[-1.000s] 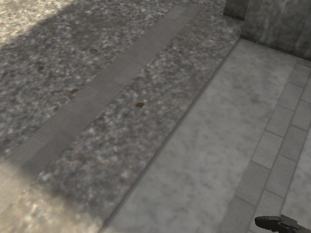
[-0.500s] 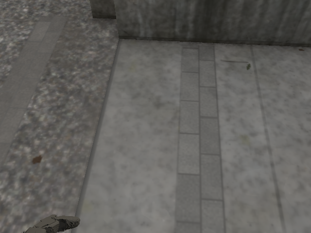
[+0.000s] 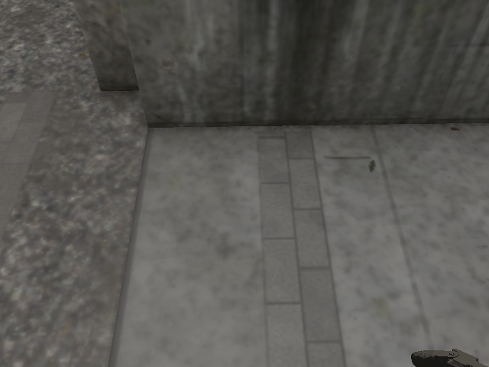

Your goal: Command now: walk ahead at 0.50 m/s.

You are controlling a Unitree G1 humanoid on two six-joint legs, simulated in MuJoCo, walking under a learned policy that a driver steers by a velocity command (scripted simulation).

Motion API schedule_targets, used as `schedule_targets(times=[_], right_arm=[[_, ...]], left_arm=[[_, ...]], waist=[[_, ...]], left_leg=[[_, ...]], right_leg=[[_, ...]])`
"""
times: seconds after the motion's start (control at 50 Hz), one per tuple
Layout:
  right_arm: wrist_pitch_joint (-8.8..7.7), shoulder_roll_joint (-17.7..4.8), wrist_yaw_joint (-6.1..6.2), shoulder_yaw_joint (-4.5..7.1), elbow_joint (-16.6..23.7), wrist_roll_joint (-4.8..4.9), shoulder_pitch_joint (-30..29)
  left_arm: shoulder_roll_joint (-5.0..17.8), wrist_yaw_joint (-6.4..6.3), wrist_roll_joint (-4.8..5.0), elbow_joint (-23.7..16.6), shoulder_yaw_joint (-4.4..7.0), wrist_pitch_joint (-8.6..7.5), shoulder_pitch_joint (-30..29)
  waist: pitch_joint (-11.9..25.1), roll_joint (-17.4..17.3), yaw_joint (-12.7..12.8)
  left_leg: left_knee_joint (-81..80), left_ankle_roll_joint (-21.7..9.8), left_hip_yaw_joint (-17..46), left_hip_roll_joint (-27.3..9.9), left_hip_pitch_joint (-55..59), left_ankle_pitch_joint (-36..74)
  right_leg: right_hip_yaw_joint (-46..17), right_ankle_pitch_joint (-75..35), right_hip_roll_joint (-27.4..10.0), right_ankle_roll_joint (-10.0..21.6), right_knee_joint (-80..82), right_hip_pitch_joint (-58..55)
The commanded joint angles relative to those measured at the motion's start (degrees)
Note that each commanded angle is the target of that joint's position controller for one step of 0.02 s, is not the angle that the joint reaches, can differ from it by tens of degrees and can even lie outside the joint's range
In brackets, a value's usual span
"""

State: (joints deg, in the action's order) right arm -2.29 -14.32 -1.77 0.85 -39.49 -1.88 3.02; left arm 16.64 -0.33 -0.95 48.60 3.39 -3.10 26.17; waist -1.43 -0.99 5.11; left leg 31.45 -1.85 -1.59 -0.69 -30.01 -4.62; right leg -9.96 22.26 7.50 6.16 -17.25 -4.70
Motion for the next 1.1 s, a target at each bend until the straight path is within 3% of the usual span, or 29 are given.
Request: schedule_targets(times=[0.02, 0.04, 0.06, 0.08, 0.1, 0.12, 0.16, 0.22, 0.3, 0.42, 0.48, 0.52, 0.54, 0.56, 0.58, 0.6, 0.62, 0.64, 0.68, 0.76, 0.86, 0.9, 0.92, 0.94, 0.96, 0.98, 1.0, 1.04, 1.1], right_arm=[[-1.49, -9.1, 1.51, 3.38, -1.5, -0.01, 14.5], [-1.76, -12.9, 2.21, 4.20, -2.6, -0.87, 24.4], [-1.27, -17.7, 1.80, 5.59, -3.7, -0.74, 23.8], [-0.62, -12.3, 0.87, 4.64, -3.2, 1.55, 19.3], [-0.53, -9.5, 0.55, 4.08, -2.5, 1.87, 14.8], [-0.68, -7.8, 0.33, 3.65, -2.7, 1.38, 13.4], [-1.21, -6.8, 0.53, 3.20, -4.3, 1.53, 14.1], [-1.82, -8.3, 0.71, 3.78, -6.0, 2.14, 17.0], [-1.36, -8.9, 1.03, 4.27, -7.2, 2.13, 20.5], [-0.93, -9.7, 1.48, 4.94, -8.2, 1.40, 25.6], [-0.48, -9.4, 2.28, 4.89, -8.3, 1.15, 24.5], [-0.83, -9.5, 2.38, 4.83, -8.2, 1.94, 22.7], [-1.33, -8.0, 2.21, 4.37, -7.0, 2.59, 22.3], [-1.32, -2.4, 2.64, 3.24, -6.3, 3.15, 29.2], [-0.27, -6.7, 3.45, 4.03, -7.3, 2.77, 33.3], [0.68, -8.0, 3.52, 4.36, -8.8, 1.22, 30.1], [0.99, -7.0, 3.00, 4.09, -8.2, 0.79, 25.2], [1.40, -5.7, 2.55, 3.83, -7.9, 0.92, 22.8], [2.82, -4.4, 1.89, 3.50, -8.5, 0.46, 22.7], [3.83, -2.9, 1.91, 2.68, -9.5, 0.77, 21.0], [4.86, -3.0, 2.59, 1.48, -10.2, 0.90, 14.8], [4.45, -2.5, 2.89, 0.99, -11.0, 0.55, 14.3], [3.97, -3.5, 3.19, 0.88, -11.0, 0.11, 13.4], [3.24, -5.8, 3.63, 0.99, -10.9, -0.51, 13.7], [2.84, -8.7, 3.59, 1.45, -11.2, 0.56, 10.3], [2.45, -5.8, 3.12, 0.79, -11.9, 1.26, 9.3], [2.11, -4.0, 2.97, 0.33, -12.4, 1.35, 8.5], [1.90, -3.8, 3.38, 0.29, -14.0, 1.50, 9.7], [1.73, -3.2, 3.59, 0.26, -16.1, 1.71, 11.2]], left_arm=[[8.7, -0.31, -0.50, -1.9, 1.60, -0.96, -1.0], [5.4, -0.32, -0.61, -3.5, 0.58, -1.15, -0.2], [2.4, 0.24, 0.69, -3.8, 0.23, -1.13, 6.9], [6.4, -0.02, -1.75, -3.6, 0.47, -1.07, 2.1], [6.6, 0.42, -1.52, -4.6, 0.52, -1.28, -3.6], [5.9, 0.68, -1.48, -5.4, 0.11, -1.53, -6.8], [4.8, 1.18, -2.08, -5.9, -0.34, -0.63, -7.2], [3.5, 1.49, -2.14, -6.6, -0.94, 0.45, -8.6], [2.6, 1.58, -1.76, -10.1, -1.68, 0.74, -19.5], [2.2, 1.73, -0.72, -13.4, -2.41, -0.01, -29.7], [2.9, 1.12, -0.79, -12.3, -2.20, -1.02, -25.9], [4.7, 0.13, -1.33, -9.1, -1.38, -2.20, -16.3], [7.4, -0.52, -2.13, -8.2, -0.74, -3.10, -9.6], [11.6, -0.79, -2.54, -8.2, 0.09, -2.72, -5.0], [12.0, -0.46, -0.16, -7.7, 1.17, -1.12, -4.8], [6.9, -0.17, 0.69, -8.4, 0.09, -0.68, -8.6], [2.9, -0.11, 0.62, -8.6, -1.14, -0.75, -12.6], [1.1, -0.09, 0.28, -8.0, -1.86, -0.86, -13.9], [1.5, -0.18, 0.24, -6.1, -1.88, -1.29, -13.9], [2.0, -0.14, -0.30, -4.0, -2.13, -1.83, -14.8], [3.8, -0.17, -0.25, -1.4, -1.70, 0.27, -12.1], [3.7, -0.43, 0.18, -1.0, -1.79, 1.33, -13.1], [2.8, -0.54, 0.03, -0.5, -2.06, 1.54, -11.9], [1.3, -0.41, -0.02, -0.7, -2.46, 1.49, -11.1], [-0.4, -0.35, 0.84, 0.4, -2.59, 1.91, -6.6], [0.1, -0.58, 0.48, 2.4, -2.54, 2.43, -6.4], [0.8, -0.65, 0.32, 3.0, -2.21, 2.57, -7.3], [1.8, -0.61, 0.24, 4.2, -1.77, 2.54, -7.6], [0.6, -0.76, 0.31, 6.3, -2.04, 2.23, -7.5]], waist=[[7.3, 3.5, -9.8], [14.9, -2.5, -12.8], [17.0, -17.1, -7.8], [9.9, -6.4, -7.0], [3.7, -2.1, -6.3], [1.5, 0.1, -6.0], [0.8, -1.9, -4.0], [1.5, -2.8, -3.7], [-1.6, -2.6, -6.2], [-0.6, -3.2, -10.0], [0.3, -3.9, -8.1], [4.3, -2.6, -3.6], [10.1, 0.0, -1.1], [18.3, 12.5, -3.1], [23.2, 15.2, -3.3], [15.5, 5.3, -4.6], [9.3, 3.5, -4.9], [6.3, 4.4, -5.5], [5.2, 7.7, -7.0], [7.0, 7.6, -8.6], [5.8, 9.4, -6.0], [3.4, 7.1, -7.2], [1.9, 4.5, -7.0], [1.7, 0.2, -6.3], [-0.4, -6.0, -2.1], [-1.0, -5.3, -2.7], [-2.3, -4.7, -2.9], [-2.1, -4.7, -3.6], [-1.3, -1.4, -4.3]], left_leg=[[-4.5, -5.0, -0.5, 1.9, 22.9, -3.6], [-4.9, -8.4, 15.1, -10.8, 36.0, -10.2], [-13.1, -17.2, 44.8, -22.3, 45.9, -10.7], [-16.2, -16.1, 47.0, -19.5, 40.6, -16.2], [-16.1, -15.0, 36.5, -17.3, 33.7, -14.0], [-16.9, -13.9, 30.6, -14.2, 29.2, -6.2], [-18.1, -12.0, 23.5, -9.5, 24.5, 3.8], [-19.3, -13.2, 20.2, -7.8, 22.6, 9.8], [-21.9, -12.3, 18.9, -5.7, 20.6, 6.4], [-16.5, -10.1, 20.5, -5.4, 25.4, 13.9], [-9.9, -6.7, 19.9, -5.3, 26.3, 26.5], [1.0, -3.8, 17.8, -2.1, 25.7, 33.1], [11.6, -2.3, 16.5, 0.3, 19.7, 21.3], [27.7, -0.9, 10.1, 6.6, 8.8, -21.4], [38.1, -0.6, 7.1, 8.9, 2.9, -32.3], [40.4, -0.3, 9.5, 6.1, 1.6, -27.4], [38.0, 0.3, 9.0, 4.9, 1.5, -24.1], [35.3, 1.0, 8.9, 3.7, 2.5, -22.6], [31.2, 2.0, 7.6, 3.2, 7.9, -19.4], [20.1, 2.8, 5.9, 3.0, 13.1, -16.8], [5.5, 2.2, 2.2, 1.9, 19.4, -13.8], [-4.7, 0.9, 1.6, 1.9, 24.6, -8.5], [-9.3, 0.2, 4.8, -0.2, 27.0, -5.7], [-12.9, -1.1, 12.3, -6.9, 28.6, -3.7], [-14.5, -3.7, 16.8, -10.7, 19.5, -4.9], [-15.6, -3.7, 16.0, -10.0, 12.0, -10.1], [-15.6, -2.3, 13.9, -7.2, 10.9, -12.1], [-15.3, -1.0, 11.4, -4.5, 13.5, -10.1], [-14.0, -1.3, 10.4, -4.2, 17.6, -5.4]], right_leg=[[0.2, -55.9, -12.7, 1.4, -20.8, 5.2], [3.3, -37.9, -9.7, 0.3, -38.2, 14.2], [8.0, 5.3, 1.3, -2.7, -54.7, 34.0], [4.1, 3.8, -3.3, -1.8, -56.7, 40.3], [4.6, -1.8, -6.1, -2.0, -55.1, 40.9], [5.3, -4.4, -7.8, -2.3, -52.3, 39.9], [6.1, -5.4, -9.8, -3.9, -47.1, 36.7], [7.9, -5.3, -10.1, -6.4, -42.7, 36.5], [9.4, -13.6, -10.9, -8.8, -31.4, 40.3], [9.4, -20.1, -8.3, -8.8, -19.5, 38.1], [9.5, -18.7, -6.2, -6.4, -13.7, 29.8], [9.8, -24.1, -5.6, -3.8, -6.7, 16.7], [3.3, -31.5, -13.9, -1.3, -7.8, 4.4], [-12.1, -59.0, -31.5, 4.4, -13.6, -10.2], [-24.8, -58.7, -35.2, 11.2, -10.5, -10.1], [-19.3, -51.5, -31.4, 9.9, -7.3, -2.0], [-12.1, -50.1, -27.6, 7.7, -5.4, 4.2], [-6.7, -53.0, -24.8, 6.1, -3.5, 8.3], [-0.4, -55.3, -20.9, 4.6, -1.6, 13.8], [4.4, -55.4, -19.4, 5.2, -0.9, 17.0], [2.6, -28.3, -18.6, 4.8, 0.8, 20.3], [1.7, -14.3, -17.4, 2.8, 0.0, 24.7], [1.0, -9.5, -16.8, 0.5, -0.2, 27.4], [2.2, -7.0, -14.8, -1.8, -3.1, 29.2], [7.5, -4.7, -8.9, -3.5, -3.2, 24.5], [7.7, -7.9, -9.3, -4.0, -2.9, 15.4], [6.8, -10.6, -9.8, -4.0, -2.6, 13.7], [5.8, -13.2, -11.1, -3.6, -2.6, 13.5], [5.5, -14.0, -11.6, -3.7, -1.5, 15.0]])
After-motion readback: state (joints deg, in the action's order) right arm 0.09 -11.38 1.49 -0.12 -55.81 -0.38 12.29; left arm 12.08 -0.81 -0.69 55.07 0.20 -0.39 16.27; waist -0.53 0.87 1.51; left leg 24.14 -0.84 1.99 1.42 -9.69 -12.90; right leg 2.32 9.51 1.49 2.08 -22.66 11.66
